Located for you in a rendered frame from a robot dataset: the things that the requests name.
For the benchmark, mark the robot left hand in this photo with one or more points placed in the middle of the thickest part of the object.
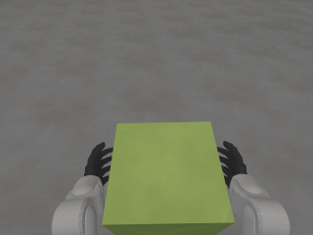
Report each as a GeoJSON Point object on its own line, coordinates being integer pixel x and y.
{"type": "Point", "coordinates": [95, 163]}

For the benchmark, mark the robot right forearm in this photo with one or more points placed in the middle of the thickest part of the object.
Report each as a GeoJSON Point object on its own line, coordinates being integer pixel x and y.
{"type": "Point", "coordinates": [259, 214]}

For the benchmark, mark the robot right hand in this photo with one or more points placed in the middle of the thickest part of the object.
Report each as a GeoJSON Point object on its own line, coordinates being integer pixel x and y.
{"type": "Point", "coordinates": [235, 164]}

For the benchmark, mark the carton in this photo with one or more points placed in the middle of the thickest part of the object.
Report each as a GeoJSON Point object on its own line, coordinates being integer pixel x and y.
{"type": "Point", "coordinates": [166, 178]}

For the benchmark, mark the robot left forearm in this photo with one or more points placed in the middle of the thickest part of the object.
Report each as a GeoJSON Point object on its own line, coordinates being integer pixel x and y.
{"type": "Point", "coordinates": [78, 214]}

